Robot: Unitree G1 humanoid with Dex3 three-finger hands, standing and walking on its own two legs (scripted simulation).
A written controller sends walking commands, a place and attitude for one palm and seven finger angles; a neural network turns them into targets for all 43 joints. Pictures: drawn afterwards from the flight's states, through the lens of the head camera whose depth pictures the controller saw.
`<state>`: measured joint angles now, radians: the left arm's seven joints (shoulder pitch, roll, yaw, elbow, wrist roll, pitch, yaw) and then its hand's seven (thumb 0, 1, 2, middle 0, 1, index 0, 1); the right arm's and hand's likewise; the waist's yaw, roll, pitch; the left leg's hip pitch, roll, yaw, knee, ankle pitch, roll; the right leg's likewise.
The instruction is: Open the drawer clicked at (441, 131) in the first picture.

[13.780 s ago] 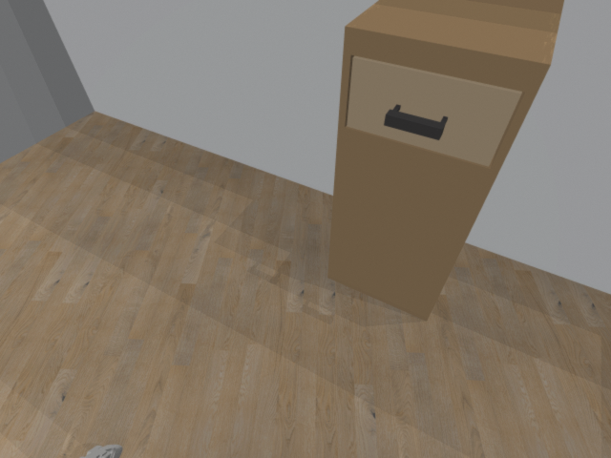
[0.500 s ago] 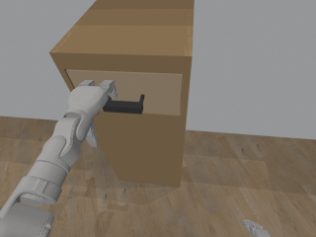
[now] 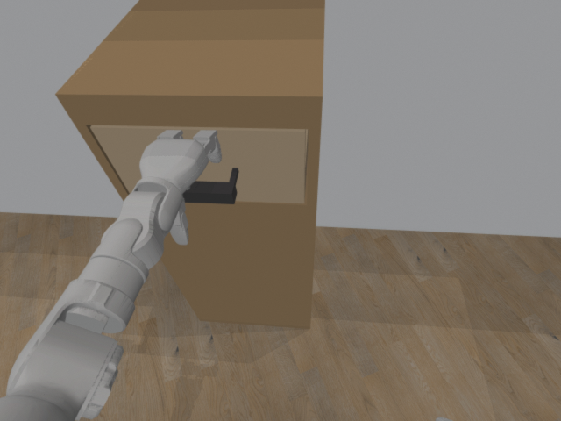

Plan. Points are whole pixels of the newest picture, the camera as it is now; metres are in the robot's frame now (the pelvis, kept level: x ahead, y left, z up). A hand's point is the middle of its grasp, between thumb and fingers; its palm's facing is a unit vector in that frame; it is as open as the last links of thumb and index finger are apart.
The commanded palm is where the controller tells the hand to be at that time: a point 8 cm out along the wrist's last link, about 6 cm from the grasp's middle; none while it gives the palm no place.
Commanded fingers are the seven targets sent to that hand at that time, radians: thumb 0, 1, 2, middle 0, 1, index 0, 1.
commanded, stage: move the hooked fingers above the handle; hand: left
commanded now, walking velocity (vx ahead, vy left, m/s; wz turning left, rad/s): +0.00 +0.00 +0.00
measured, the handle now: (202, 182) +0.50 +0.16 +0.04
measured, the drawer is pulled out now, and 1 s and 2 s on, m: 0.00 0.00 0.00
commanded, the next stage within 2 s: none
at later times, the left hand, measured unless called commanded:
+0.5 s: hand (186, 188) +0.43 +0.16 +0.10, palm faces -0.02 -0.03 -1.00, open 13.9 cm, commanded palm +0.42 +0.17 +0.16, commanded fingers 0.00 -0.50 0.30 -0.30 -1.20 -0.30 -1.20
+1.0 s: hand (187, 182) +0.45 +0.17 +0.09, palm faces -0.01 -0.04 -1.00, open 13.9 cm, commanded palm +0.43 +0.17 +0.16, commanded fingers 0.00 -0.50 0.30 -0.30 -1.20 -0.30 -1.20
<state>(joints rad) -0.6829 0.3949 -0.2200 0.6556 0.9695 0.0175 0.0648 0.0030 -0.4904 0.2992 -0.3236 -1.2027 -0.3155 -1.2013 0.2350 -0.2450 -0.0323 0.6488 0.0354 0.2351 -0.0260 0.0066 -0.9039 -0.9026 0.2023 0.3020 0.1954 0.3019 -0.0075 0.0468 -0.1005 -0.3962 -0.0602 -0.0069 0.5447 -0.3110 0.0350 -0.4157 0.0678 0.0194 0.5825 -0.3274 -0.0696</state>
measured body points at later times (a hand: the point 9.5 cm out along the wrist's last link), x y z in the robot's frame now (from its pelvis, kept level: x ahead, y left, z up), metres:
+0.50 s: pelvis -0.01 +0.00 +0.00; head +0.02 -0.02 +0.45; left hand +0.42 +0.16 +0.15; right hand +0.07 -0.26 -0.14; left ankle -0.03 +0.10 -0.73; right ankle -0.03 -0.07 -0.73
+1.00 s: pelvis -0.01 +0.01 +0.00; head +0.03 -0.01 +0.45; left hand +0.44 +0.17 +0.14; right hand +0.05 -0.25 -0.14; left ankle -0.03 +0.10 -0.73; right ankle -0.03 -0.07 -0.73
